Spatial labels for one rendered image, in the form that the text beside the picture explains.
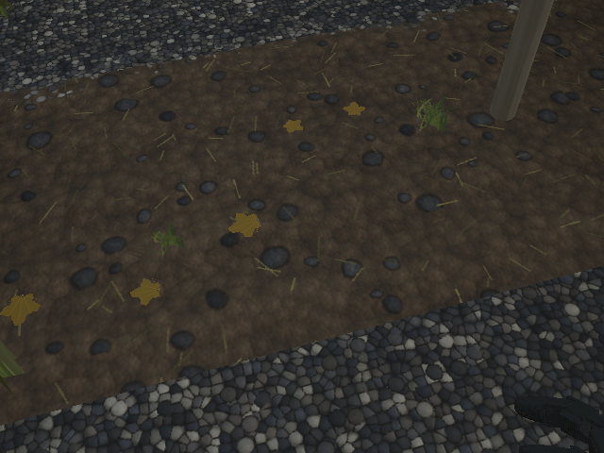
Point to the right robot hand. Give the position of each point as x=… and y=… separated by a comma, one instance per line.
x=574, y=417

